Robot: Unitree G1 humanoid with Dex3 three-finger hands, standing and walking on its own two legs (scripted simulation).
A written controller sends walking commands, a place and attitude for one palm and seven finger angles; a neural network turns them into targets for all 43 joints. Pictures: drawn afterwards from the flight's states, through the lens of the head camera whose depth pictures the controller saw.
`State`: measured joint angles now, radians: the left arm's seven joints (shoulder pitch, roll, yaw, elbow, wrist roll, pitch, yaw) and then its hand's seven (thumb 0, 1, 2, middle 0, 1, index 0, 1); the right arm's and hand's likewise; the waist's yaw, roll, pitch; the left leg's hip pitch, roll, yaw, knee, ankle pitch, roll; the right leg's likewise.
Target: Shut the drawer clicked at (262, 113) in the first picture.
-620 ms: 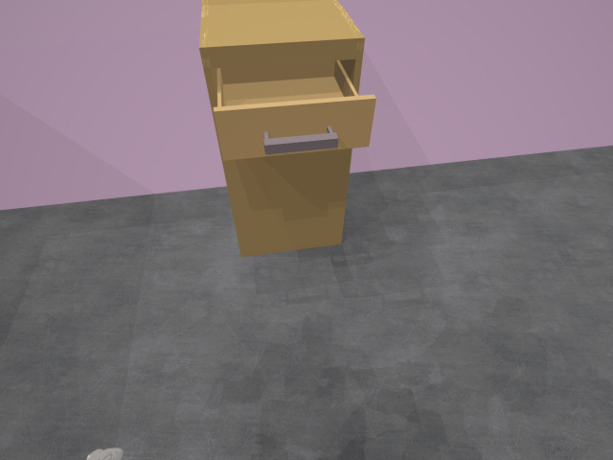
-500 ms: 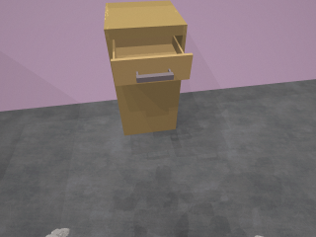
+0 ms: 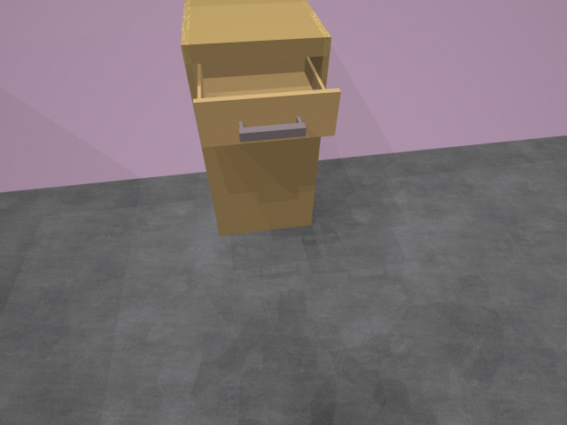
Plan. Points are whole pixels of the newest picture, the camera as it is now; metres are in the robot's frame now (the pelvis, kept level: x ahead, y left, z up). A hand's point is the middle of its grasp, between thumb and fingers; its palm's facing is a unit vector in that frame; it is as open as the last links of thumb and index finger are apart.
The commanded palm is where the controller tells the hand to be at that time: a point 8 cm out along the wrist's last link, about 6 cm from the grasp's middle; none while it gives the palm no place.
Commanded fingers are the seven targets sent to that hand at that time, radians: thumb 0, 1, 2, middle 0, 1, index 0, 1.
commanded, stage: stand and wait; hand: left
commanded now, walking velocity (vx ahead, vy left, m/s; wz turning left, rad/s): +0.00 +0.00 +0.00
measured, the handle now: (271, 127) +0.84 +0.08 -0.04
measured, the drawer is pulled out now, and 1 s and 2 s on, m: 0.22 0.22 0.22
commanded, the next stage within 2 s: look at it before walking up in 0.20 s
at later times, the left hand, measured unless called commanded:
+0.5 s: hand out of the picture +0.07 +0.24 -0.15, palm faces -0.02 -0.94 -0.33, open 7.4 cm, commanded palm none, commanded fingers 0.00 0.90 0.90 -0.20 -0.30 -0.20 -0.30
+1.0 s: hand out of the picture +0.07 +0.24 -0.15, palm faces -0.02 -0.94 -0.33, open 7.4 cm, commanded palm none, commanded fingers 0.00 0.90 0.90 -0.20 -0.30 -0.20 -0.30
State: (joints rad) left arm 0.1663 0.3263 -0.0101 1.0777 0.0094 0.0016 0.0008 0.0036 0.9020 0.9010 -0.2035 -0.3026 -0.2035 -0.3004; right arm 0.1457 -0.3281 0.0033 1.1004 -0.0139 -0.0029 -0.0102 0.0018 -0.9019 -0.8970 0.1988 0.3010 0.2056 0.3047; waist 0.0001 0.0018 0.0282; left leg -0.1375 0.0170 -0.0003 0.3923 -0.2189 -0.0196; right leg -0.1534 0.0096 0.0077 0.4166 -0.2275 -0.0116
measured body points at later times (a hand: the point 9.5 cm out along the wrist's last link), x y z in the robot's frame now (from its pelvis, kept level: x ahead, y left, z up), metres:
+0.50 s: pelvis -0.01 +0.00 +0.00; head -0.01 -0.01 +0.45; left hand +0.08 +0.29 -0.13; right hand +0.06 -0.29 -0.14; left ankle +0.00 +0.13 -0.74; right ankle +0.00 -0.11 -0.74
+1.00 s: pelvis +0.00 +0.00 +0.00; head +0.00 +0.00 +0.45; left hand +0.07 +0.29 -0.13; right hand +0.07 -0.29 -0.13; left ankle +0.00 +0.13 -0.74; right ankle +0.00 -0.11 -0.74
